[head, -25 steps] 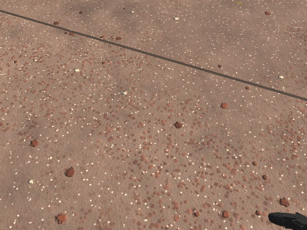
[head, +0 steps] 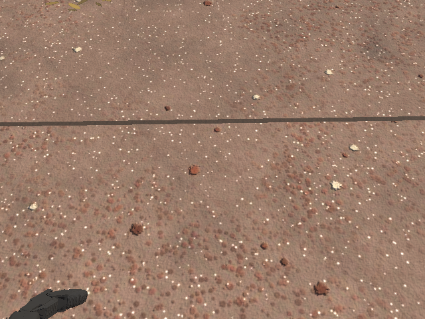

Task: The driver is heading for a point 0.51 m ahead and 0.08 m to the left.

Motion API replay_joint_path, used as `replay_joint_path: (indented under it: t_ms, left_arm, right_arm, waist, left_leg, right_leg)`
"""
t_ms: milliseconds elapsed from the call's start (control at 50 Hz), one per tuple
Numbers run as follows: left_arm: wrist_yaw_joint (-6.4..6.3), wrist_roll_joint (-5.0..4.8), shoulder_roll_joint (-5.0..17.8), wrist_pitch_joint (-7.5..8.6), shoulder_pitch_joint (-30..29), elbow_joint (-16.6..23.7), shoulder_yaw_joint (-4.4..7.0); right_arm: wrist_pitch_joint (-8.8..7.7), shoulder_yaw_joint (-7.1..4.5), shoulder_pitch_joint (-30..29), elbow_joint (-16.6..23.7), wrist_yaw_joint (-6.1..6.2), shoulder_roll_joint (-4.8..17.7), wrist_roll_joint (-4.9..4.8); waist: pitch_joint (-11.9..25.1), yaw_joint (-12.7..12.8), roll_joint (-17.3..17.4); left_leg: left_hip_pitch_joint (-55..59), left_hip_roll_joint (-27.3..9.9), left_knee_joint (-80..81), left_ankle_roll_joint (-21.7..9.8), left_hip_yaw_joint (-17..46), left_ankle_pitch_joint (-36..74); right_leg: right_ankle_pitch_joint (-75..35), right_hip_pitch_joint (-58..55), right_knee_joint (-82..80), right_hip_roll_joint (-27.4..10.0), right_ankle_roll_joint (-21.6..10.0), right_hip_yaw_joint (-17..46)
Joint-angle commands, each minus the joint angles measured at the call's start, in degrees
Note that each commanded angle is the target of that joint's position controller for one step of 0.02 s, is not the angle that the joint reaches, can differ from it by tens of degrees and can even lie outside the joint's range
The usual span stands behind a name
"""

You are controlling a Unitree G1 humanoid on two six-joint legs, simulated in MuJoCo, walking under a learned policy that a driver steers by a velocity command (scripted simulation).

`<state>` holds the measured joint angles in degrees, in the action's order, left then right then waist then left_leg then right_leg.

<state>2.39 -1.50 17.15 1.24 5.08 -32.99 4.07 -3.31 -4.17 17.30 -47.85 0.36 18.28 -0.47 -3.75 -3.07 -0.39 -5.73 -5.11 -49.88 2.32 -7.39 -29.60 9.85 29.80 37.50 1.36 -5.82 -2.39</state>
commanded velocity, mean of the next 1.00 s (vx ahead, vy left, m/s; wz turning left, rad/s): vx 0.34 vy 0.00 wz -0.20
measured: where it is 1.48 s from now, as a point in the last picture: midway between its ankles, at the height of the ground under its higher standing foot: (221, 313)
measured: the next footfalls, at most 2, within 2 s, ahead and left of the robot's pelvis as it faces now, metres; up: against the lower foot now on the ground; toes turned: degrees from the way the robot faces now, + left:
left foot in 0.44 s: +0.45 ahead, +0.11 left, +0.00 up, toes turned -8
right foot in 0.86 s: +0.51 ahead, -0.14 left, +0.00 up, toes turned -8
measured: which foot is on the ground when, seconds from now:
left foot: up 0.00-0.42, down 0.44-1.00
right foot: down 0.00-0.46, up 0.48-0.84, down 0.86-1.00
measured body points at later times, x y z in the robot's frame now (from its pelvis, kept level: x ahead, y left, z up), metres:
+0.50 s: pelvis +0.30 +0.03 +0.01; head +0.33 +0.03 +0.46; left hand +0.38 +0.31 -0.11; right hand +0.47 -0.25 -0.07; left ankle +0.41 +0.11 -0.71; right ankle +0.11 -0.08 -0.67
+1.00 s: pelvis +0.44 -0.01 +0.02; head +0.45 -0.02 +0.47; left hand +0.65 +0.22 -0.07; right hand +0.50 -0.28 -0.11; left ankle +0.41 +0.12 -0.71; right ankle +0.47 -0.13 -0.71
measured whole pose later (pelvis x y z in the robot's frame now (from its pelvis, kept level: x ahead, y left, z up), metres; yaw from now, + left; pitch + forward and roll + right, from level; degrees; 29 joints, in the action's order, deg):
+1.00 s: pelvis +0.44 -0.01 +0.02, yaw -9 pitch +0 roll +1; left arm -0.8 0.7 13.6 -0.4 8.0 -41.2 2.3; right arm -1.2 -0.4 10.8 -50.7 -0.4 14.7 1.0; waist -0.4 -1.5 0.8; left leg -9.2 0.6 -28.3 -0.3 -1.3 -19.5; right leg 11.8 19.0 30.3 -0.3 0.3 1.8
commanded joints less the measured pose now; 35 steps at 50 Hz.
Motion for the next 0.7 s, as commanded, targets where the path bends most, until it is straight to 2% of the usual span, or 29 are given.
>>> replay_joint_path:
  t_ms: [20, 40, 60, 80, 120, 180, 240, 300, 340, 400, 420, 440, 460, 480, 500, 520, 540, 560, 580, 620, 660, 700]
  left_arm:
    - [-0.58, 0.46, 11.52, 1.57, 19.20, -0.15, 3.72]
    - [-0.65, 0.35, 10.10, 1.99, 16.09, -0.28, 3.20]
    - [-0.79, 0.47, 8.35, 2.03, 11.90, 0.28, 2.56]
    - [-1.03, 1.18, 7.16, 2.08, 9.20, 1.17, 2.03]
    - [-1.51, 1.36, 6.79, 2.28, 7.47, 1.17, 1.78]
    - [-2.53, 1.21, 7.69, 2.60, 9.37, -0.81, 1.82]
    - [-2.89, 0.90, 8.06, 2.53, 11.92, -2.74, 1.77]
    - [-2.66, 0.54, 8.80, 2.62, 15.38, -4.94, 1.85]
    - [-2.62, 0.36, 8.68, 2.41, 16.79, -6.14, 1.87]
    - [-2.79, 0.56, 8.99, 1.64, 17.08, -7.32, 2.08]
    - [-2.83, 0.53, 8.91, 1.39, 16.06, -7.26, 2.00]
    - [-2.86, 0.83, 7.59, 1.23, 15.79, -7.09, 1.46]
    - [-3.00, 1.88, 5.08, 1.24, 16.87, -5.84, 0.30]
    - [-2.96, 0.66, 0.89, 2.08, 24.38, -5.82, -0.87]
    - [-3.01, 0.34, 5.49, 2.50, 21.73, -6.47, -0.18]
    - [-3.07, -0.19, 8.21, 2.51, 15.56, -5.28, 0.70]
    - [-3.30, 0.49, 7.88, 2.35, 12.30, -4.54, 0.53]
    - [-3.39, 1.42, 7.36, 2.17, 10.85, -4.09, 0.66]
    - [-3.38, 1.64, 6.47, 1.75, 11.71, -4.27, 0.74]
    - [-3.52, 1.34, 3.01, 0.74, 14.05, -5.36, -0.07]
    - [-3.82, 1.65, 1.39, 0.14, 13.25, -5.26, -0.74]
    - [-3.83, 1.76, 1.23, -0.13, 11.62, -5.47, -1.01]
  right_arm:
    - [-4.55, -0.45, -6.83, 9.58, -1.24, 7.88, -2.01]
    - [-5.12, 0.03, -7.85, 9.98, -1.04, 7.01, -1.60]
    - [-5.14, -0.09, -7.66, 9.25, -0.64, 6.97, -0.02]
    - [-4.59, -0.49, -6.40, 8.87, -0.59, 7.54, 0.68]
    - [-3.27, -0.44, -4.70, 8.23, -0.74, 6.60, 1.02]
    - [-2.30, 0.73, -7.83, 8.63, -0.80, 3.49, 1.46]
    - [-2.53, 1.69, -14.18, 9.59, -1.39, 1.70, 1.08]
    - [-2.89, 1.62, -18.75, 10.84, -2.04, 2.50, 0.08]
    - [-3.19, 1.28, -20.26, 11.67, -2.47, 3.50, 0.06]
    - [-3.51, 0.64, -17.91, 11.63, -2.81, 4.69, 0.17]
    - [-3.65, 0.09, -14.30, 10.76, -2.66, 5.45, 0.32]
    - [-3.80, -0.96, -7.53, 8.96, -2.34, 7.40, 0.65]
    - [-3.88, -1.83, 1.71, 7.93, -2.06, 10.93, 1.40]
    - [-3.19, -2.98, 6.23, 5.94, -2.32, 14.45, 1.54]
    - [-3.01, -1.59, 6.55, 5.93, -2.58, 9.12, -0.01]
    - [-2.81, -0.77, 2.14, 6.75, -2.31, 6.85, 0.26]
    - [-2.52, -0.12, -2.00, 7.59, -2.18, 5.56, 0.96]
    - [-2.43, 0.29, -4.32, 7.46, -2.23, 4.35, 1.17]
    - [-2.56, 0.76, -5.40, 7.25, -2.17, 3.18, 1.39]
    - [-2.66, 1.23, -7.15, 6.27, -2.14, 2.23, 1.46]
    - [-2.31, 0.75, -8.28, 5.31, -1.70, 4.18, 1.39]
    - [-1.51, 0.33, -8.44, 4.50, -1.29, 5.70, 1.02]
  waist:
    - [19.00, 10.89, -6.69]
    - [13.43, 8.45, -3.11]
    - [9.77, 5.76, -0.73]
    - [8.34, 3.50, -1.74]
    - [7.34, 1.65, -2.08]
    - [5.24, 2.51, -1.85]
    - [3.68, 5.53, -2.86]
    - [2.00, 7.74, -3.36]
    - [1.20, 8.06, -3.63]
    - [1.38, 6.33, -5.42]
    - [3.07, 4.03, -5.61]
    - [8.06, 0.81, -4.48]
    - [17.19, -2.30, 1.06]
    - [24.10, -0.13, 17.66]
    - [22.05, -2.05, 13.34]
    - [14.33, -2.31, 8.07]
    - [10.75, -0.67, 3.68]
    - [8.11, 0.92, 2.60]
    - [8.14, 2.70, 3.65]
    - [8.47, 4.67, 5.92]
    - [9.36, 5.16, 6.49]
    - [10.87, 4.49, 6.68]
  left_leg:
    - [-43.90, 3.32, -30.25, -2.35, 12.71, 0.77]
    - [-42.32, 1.05, -25.21, -2.97, 12.36, 5.85]
    - [-38.45, -0.68, -20.20, -2.51, 12.33, 8.60]
    - [-34.02, -1.82, -17.25, -2.08, 12.75, 10.52]
    - [-30.44, -2.02, -13.10, -0.58, 11.69, 11.97]
    - [-29.51, -1.55, -3.38, 1.52, 9.81, 20.34]
    - [-25.48, 0.44, 9.98, 1.47, 8.85, 33.76]
    - [-24.61, 1.74, 16.16, 0.42, 9.17, 37.51]
    - [-26.53, 2.00, 18.94, -1.16, 9.75, 34.65]
    - [-24.60, 2.90, 21.10, -3.84, 8.95, 27.42]
    - [-19.40, 4.26, 22.82, -5.12, 7.35, 26.44]
    - [-9.18, 4.05, 22.77, -7.03, 7.18, 28.26]
    - [7.66, -5.25, 19.94, -11.42, 17.23, 31.14]
    - [25.46, -16.90, 25.88, -20.91, 42.86, 22.68]
    - [25.04, -17.37, 30.97, -20.11, 49.20, 18.47]
    - [18.06, -15.86, 30.46, -17.79, 39.92, 25.66]
    - [10.62, -13.67, 29.88, -16.70, 32.01, 38.35]
    - [4.53, -11.86, 29.89, -16.55, 26.94, 49.20]
    - [0.99, -9.78, 30.46, -15.67, 22.95, 54.48]
    - [-3.25, -7.34, 31.86, -15.41, 17.60, 60.65]
    - [-5.37, -6.77, 32.43, -15.91, 14.26, 64.47]
    - [-6.28, -6.01, 32.79, -15.23, 11.89, 63.06]
  right_leg:
    - [10.49, -50.31, -20.51, -19.15, -15.62, 42.98]
    - [5.97, -41.74, -20.56, -16.83, -13.67, 36.32]
    - [-0.50, -33.41, -20.81, -14.63, -12.17, 30.91]
    - [-6.12, -27.36, -21.89, -13.04, -11.74, 27.42]
    - [-12.08, -21.49, -23.68, -11.92, -11.95, 23.94]
    - [-17.12, -16.65, -25.03, -9.85, -10.92, 17.15]
    - [-11.84, -14.86, -24.98, -7.17, -7.85, 12.83]
    - [-6.36, -17.60, -24.58, -9.18, -7.19, 14.77]
    - [-6.70, -22.31, -22.27, -11.23, -6.79, 16.75]
    - [-13.41, -27.67, -18.47, -13.46, -5.29, 18.78]
    - [-20.99, -28.04, -14.52, -12.22, -4.24, 17.76]
    - [-27.27, -26.54, -5.91, -9.01, -2.66, 15.17]
    - [-17.17, -17.08, 10.26, -5.08, -0.29, 12.28]
    - [15.30, 3.69, 31.06, 4.49, 4.92, 7.76]
    - [23.91, 10.41, 37.15, 3.35, 5.36, 13.06]
    - [20.54, 12.46, 39.03, 1.03, 5.59, 12.51]
    - [17.37, 10.34, 37.40, -1.49, 6.10, 9.94]
    - [15.80, 8.25, 33.77, -3.25, 6.60, 8.79]
    - [14.77, 4.41, 30.18, -4.84, 6.79, 8.55]
    - [12.96, -0.69, 22.04, -5.03, 7.87, 7.21]
    - [9.50, -4.36, 13.40, -4.81, 8.82, 5.91]
    - [2.49, -8.65, 6.47, -4.33, 8.91, 4.94]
